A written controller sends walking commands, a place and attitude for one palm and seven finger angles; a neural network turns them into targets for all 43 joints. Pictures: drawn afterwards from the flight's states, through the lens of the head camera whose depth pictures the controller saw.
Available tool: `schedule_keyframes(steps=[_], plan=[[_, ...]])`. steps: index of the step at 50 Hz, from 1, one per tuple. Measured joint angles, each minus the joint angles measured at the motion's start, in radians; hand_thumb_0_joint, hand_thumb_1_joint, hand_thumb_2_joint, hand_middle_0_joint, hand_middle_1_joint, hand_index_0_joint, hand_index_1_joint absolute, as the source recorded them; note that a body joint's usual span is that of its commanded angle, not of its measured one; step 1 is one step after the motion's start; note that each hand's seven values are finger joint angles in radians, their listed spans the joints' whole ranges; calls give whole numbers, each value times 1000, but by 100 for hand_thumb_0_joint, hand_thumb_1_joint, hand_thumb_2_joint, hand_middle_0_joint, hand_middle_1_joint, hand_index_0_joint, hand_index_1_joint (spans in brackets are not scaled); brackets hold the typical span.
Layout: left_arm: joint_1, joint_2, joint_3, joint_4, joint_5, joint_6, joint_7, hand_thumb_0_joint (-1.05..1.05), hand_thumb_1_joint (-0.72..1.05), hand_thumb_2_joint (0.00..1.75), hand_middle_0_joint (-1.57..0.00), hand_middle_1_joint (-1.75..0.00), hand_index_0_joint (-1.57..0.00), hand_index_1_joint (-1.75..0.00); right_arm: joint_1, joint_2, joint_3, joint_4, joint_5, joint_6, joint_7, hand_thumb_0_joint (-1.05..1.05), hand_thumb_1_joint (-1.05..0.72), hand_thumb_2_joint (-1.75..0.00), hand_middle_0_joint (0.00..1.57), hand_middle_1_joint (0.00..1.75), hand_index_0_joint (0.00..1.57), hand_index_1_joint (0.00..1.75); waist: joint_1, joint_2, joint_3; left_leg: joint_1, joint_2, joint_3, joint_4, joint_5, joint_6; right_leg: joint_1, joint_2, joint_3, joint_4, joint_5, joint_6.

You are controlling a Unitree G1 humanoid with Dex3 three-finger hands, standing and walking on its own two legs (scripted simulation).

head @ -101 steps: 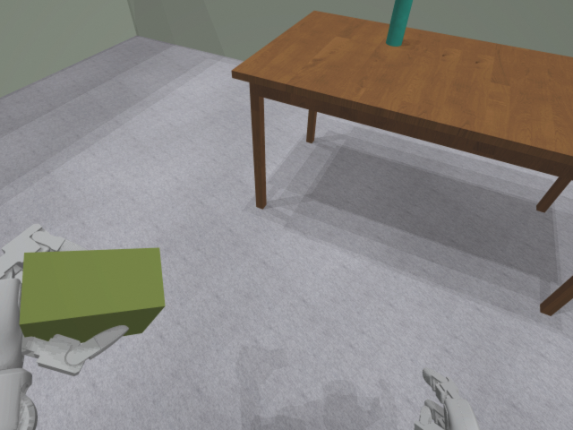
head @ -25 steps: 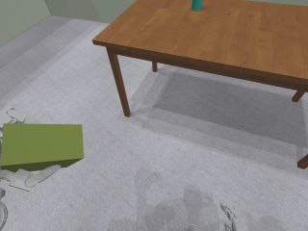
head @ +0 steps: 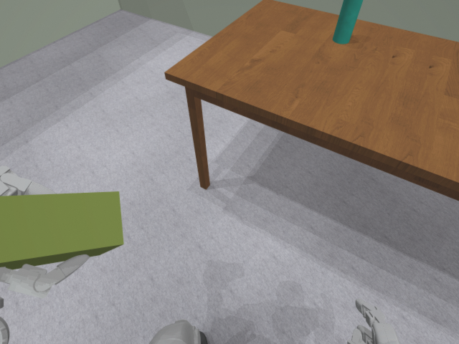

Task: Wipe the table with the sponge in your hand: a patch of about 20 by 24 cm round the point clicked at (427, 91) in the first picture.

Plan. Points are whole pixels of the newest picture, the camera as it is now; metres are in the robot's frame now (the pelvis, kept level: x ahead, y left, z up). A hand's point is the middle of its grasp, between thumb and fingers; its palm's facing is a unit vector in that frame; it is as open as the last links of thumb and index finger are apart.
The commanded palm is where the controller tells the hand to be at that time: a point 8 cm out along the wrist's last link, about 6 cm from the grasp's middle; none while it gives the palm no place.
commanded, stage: turn to face it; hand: left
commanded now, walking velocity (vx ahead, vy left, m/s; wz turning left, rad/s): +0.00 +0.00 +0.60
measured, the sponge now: (75, 230) +0.22 +0.21 +0.16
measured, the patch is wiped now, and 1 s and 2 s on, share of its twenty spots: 0.00 0.00 0.00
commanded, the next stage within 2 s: take the last steps up to it in 1.98 s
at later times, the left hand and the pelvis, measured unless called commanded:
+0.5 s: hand (83, 208) +0.25 +0.21 +0.17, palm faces +0.54 -0.76 -0.36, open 10.2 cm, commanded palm +0.20 +0.22 +0.18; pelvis +0.04 -0.06 -0.01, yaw +0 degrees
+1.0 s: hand (175, 199) +0.27 +0.09 +0.17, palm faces +0.16 -0.90 -0.41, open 10.2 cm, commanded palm +0.23 +0.15 +0.18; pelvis +0.00 -0.08 +0.00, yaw -15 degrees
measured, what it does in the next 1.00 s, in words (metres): steps on the spot, turning right: left foot, then right foot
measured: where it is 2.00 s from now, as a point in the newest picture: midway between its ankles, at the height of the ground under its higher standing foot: outside the picture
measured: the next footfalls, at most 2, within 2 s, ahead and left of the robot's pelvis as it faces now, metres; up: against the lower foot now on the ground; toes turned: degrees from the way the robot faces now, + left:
left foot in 0.06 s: +0.13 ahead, +0.11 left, +0.00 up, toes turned +13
right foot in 0.48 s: +0.12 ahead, -0.16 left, +0.00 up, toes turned -6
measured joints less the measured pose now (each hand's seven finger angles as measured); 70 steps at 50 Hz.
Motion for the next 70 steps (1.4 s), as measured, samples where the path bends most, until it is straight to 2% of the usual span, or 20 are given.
schedule_keyframes(steps=[3,6,9,13,17,21,24,26,28,32,37,41,47,51,53,56,62,64,66,70], plan=[[-15,-4,-10,-29,-8,4,14,-1,-50,98,-74,-133,-75,-133,-13,8,18,-20,-2,-9,-8,1,-91,-90,20,30,19,30,5,4,-7,116,-46,18,-139,76,24,-57,-38,-1,200,-59,33],[-116,31,-8,-7,-14,1,9,-1,-50,98,-74,-133,-75,-133,-72,51,23,-6,-1,-27,0,1,-91,-90,20,30,19,30,-30,4,31,109,-61,-31,-69,34,101,-209,-19,156,571,-132,92],[-165,69,8,-1,-13,12,-13,-1,-50,98,-74,-133,-75,-133,-115,91,56,5,4,-26,34,1,-91,-90,20,30,19,30,-49,13,52,119,-45,-88,-74,24,89,-344,29,267,749,-114,103],[-51,89,63,-82,-30,2,-25,-1,-50,98,-74,-133,-75,-133,-107,126,77,-3,5,-29,63,1,-91,-90,21,30,20,30,-28,15,22,144,-7,-106,-133,47,61,-423,17,305,639,12,107],[17,42,47,-92,-32,-11,-31,-1,-50,98,-74,-133,-75,-133,-63,113,79,5,5,-60,56,1,-90,-90,21,30,20,30,24,40,-17,179,31,-112,-187,62,34,-368,21,285,411,69,117],[-45,-26,3,18,-22,2,-23,-1,-50,98,-74,-133,-75,-133,-45,79,72,21,6,-92,37,1,-90,-90,21,30,20,30,73,78,-35,196,71,-103,-185,58,3,-273,54,253,240,41,129],[-127,-50,-20,108,-13,30,-16,-1,-50,98,-74,-133,-75,-133,-52,58,67,14,9,-108,32,1,-90,-90,21,30,20,30,87,84,-26,178,96,-85,-113,25,-27,-187,76,236,88,88,130],[-181,-72,-47,146,-3,44,-16,-1,-50,98,-74,-133,-75,-133,-73,35,59,16,10,-110,32,1,-90,-90,21,30,20,30,76,108,-6,141,119,-104,-11,-67,-38,-191,105,232,86,166,52],[-208,-87,-79,152,-5,58,-21,-1,-50,98,-74,-133,-75,-133,-95,18,52,32,6,-101,28,1,-90,-90,21,30,20,30,55,103,7,81,76,-167,160,-197,-41,-212,112,243,107,156,5],[-134,-60,-77,78,-23,34,-36,-1,-50,98,-74,-133,-75,-133,-115,3,42,15,5,-59,35,1,-91,-90,21,30,20,30,-1,64,12,9,1,-217,417,-163,-64,-227,139,309,36,211,-16],[-13,46,-1,7,-38,-27,-46,-1,-50,98,-74,-133,-75,-133,-67,-18,9,-12,4,-17,41,1,-91,-90,20,30,20,30,-57,50,-14,32,-17,-222,337,-140,-75,-234,178,351,-59,281,-34],[24,81,53,8,-48,-41,-40,-1,-50,98,-74,-133,-75,-133,-26,-44,-9,-2,11,10,42,1,-91,-90,20,30,19,30,-46,46,-36,90,-25,-221,169,-178,-65,-252,204,392,-97,321,-40],[-9,23,18,45,-45,-1,-31,-1,-50,98,-73,-133,-75,-133,-4,-47,3,0,21,47,45,1,-91,-90,20,30,19,30,-16,26,-50,193,-42,-215,-65,-191,-35,-273,224,446,-124,371,-30],[-41,0,-24,28,-35,14,-40,-1,-50,98,-73,-133,-75,-133,-13,-19,22,-20,8,48,46,1,-91,-90,20,30,19,30,-7,2,-39,264,-34,-186,-224,-30,-10,-317,241,467,-46,319,2],[-53,8,-27,21,-20,13,-44,-1,-50,98,-73,-133,-75,-133,-19,11,32,-29,4,34,45,1,-91,-90,20,30,19,30,8,-11,-25,271,-22,-157,-204,-16,-16,-382,234,439,160,149,47],[-51,19,-15,23,-7,5,-50,-1,-50,98,-73,-133,-75,-133,-13,54,43,-34,4,10,54,1,-91,-90,20,30,19,30,19,14,-30,283,17,-135,-185,-47,-29,-432,191,367,437,63,88],[-73,2,3,62,-12,5,-37,-1,-50,98,-73,-134,-75,-133,-19,87,77,-24,12,-31,76,1,-90,-90,21,30,20,30,48,96,-13,280,127,-77,-126,-79,-79,-268,99,291,193,46,121],[-117,5,0,88,-9,11,-39,-1,-50,98,-73,-134,-75,-133,-28,87,83,-23,12,-42,80,1,-90,-90,21,30,20,30,48,113,14,256,165,-73,-62,-105,-102,-210,104,271,83,140,105],[-171,-15,-27,114,-2,19,-41,-1,-50,98,-73,-134,-75,-133,-51,66,75,-7,13,-41,81,1,-90,-90,21,30,20,30,22,149,57,203,190,-124,53,-168,-84,-214,138,246,95,161,37],[-131,-24,-37,56,-23,25,-45,-1,-50,98,-73,-134,-75,-133,-106,30,56,13,12,4,75,1,-90,-90,21,30,20,30,-6,85,93,64,61,-212,383,-252,-73,-257,142,307,75,187,-14]])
